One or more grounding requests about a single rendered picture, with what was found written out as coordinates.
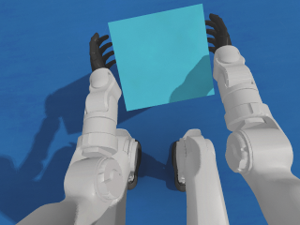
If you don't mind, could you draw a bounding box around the left robot forearm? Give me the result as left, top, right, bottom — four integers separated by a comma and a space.
64, 67, 122, 187

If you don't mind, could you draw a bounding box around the right robot forearm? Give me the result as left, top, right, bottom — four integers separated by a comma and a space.
213, 45, 293, 164

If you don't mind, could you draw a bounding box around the robot right hand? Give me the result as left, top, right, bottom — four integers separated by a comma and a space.
204, 13, 232, 54

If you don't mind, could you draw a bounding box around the carton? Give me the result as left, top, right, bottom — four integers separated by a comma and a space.
108, 4, 215, 112

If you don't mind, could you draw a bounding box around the robot left hand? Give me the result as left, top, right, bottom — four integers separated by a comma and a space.
89, 33, 116, 72

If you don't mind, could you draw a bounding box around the left robot upper arm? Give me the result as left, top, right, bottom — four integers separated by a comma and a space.
16, 156, 125, 225

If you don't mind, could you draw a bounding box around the right robot upper arm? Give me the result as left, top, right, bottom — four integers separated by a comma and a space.
225, 127, 300, 225

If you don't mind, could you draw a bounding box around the robot right foot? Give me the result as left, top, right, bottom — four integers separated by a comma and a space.
172, 141, 186, 192

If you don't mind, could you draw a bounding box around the robot foot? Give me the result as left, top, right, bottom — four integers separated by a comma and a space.
172, 141, 186, 192
127, 140, 142, 190

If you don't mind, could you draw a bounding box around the robot left foot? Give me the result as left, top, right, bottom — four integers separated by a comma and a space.
127, 140, 142, 190

